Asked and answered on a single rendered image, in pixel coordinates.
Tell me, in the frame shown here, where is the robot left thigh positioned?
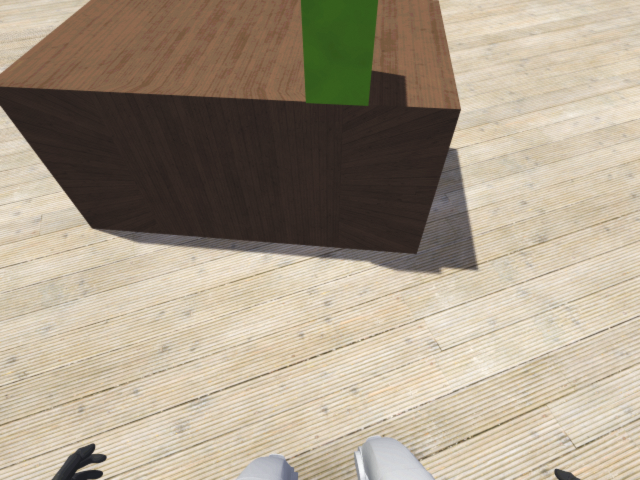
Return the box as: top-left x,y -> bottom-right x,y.
236,457 -> 298,480

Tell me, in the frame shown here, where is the left robot hand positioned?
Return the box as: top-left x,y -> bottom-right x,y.
52,443 -> 107,480

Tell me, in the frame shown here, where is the carton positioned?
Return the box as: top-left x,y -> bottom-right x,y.
301,0 -> 378,106

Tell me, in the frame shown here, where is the robot thigh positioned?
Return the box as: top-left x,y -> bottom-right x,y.
354,437 -> 435,480
236,457 -> 298,480

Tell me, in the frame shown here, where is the pedestal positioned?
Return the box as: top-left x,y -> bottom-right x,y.
0,0 -> 461,254

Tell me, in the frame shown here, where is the robot right thigh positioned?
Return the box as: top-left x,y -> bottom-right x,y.
354,437 -> 435,480

